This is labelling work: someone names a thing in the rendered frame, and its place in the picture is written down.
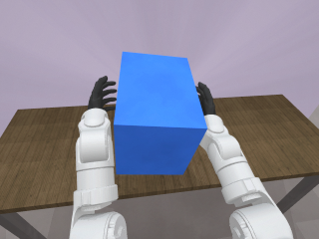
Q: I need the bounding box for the robot left upper arm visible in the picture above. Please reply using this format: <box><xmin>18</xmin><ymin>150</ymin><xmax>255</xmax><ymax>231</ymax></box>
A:
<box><xmin>70</xmin><ymin>211</ymin><xmax>128</xmax><ymax>239</ymax></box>

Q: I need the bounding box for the right robot hand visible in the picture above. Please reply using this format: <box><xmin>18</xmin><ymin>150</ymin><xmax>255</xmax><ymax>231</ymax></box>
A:
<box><xmin>195</xmin><ymin>82</ymin><xmax>216</xmax><ymax>116</ymax></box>

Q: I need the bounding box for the robot right forearm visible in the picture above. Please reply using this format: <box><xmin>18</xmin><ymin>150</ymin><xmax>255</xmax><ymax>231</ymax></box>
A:
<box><xmin>199</xmin><ymin>115</ymin><xmax>293</xmax><ymax>237</ymax></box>

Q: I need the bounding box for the carton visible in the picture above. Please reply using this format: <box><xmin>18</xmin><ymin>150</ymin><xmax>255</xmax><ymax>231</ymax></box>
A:
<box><xmin>114</xmin><ymin>52</ymin><xmax>207</xmax><ymax>175</ymax></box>

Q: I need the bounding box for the table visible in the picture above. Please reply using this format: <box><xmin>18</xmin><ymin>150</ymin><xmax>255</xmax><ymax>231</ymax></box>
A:
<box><xmin>0</xmin><ymin>95</ymin><xmax>319</xmax><ymax>239</ymax></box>

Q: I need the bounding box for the robot right upper arm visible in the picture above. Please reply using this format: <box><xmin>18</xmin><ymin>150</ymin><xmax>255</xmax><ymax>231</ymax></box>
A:
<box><xmin>229</xmin><ymin>202</ymin><xmax>293</xmax><ymax>239</ymax></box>

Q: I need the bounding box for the left robot hand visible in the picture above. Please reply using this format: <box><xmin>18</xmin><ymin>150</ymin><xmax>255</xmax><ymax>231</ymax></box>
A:
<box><xmin>88</xmin><ymin>76</ymin><xmax>117</xmax><ymax>112</ymax></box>

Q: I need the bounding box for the robot left forearm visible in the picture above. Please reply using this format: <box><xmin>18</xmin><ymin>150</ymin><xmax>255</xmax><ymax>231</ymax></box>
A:
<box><xmin>69</xmin><ymin>108</ymin><xmax>119</xmax><ymax>239</ymax></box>

